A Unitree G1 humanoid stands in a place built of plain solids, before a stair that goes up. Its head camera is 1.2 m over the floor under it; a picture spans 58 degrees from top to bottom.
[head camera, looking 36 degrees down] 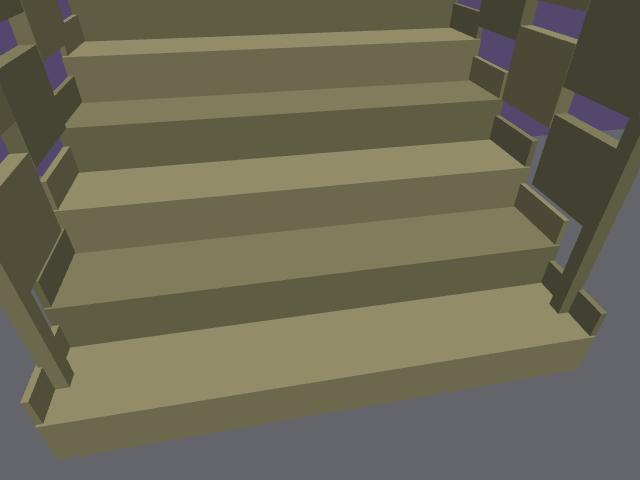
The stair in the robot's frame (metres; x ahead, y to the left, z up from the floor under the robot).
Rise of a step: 0.16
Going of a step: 0.26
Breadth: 1.62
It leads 11 degrees to the left of straight ahead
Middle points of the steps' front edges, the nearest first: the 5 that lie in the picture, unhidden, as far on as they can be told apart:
0.76 -0.07 0.16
1.02 -0.02 0.33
1.27 0.03 0.49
1.53 0.08 0.66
1.78 0.13 0.82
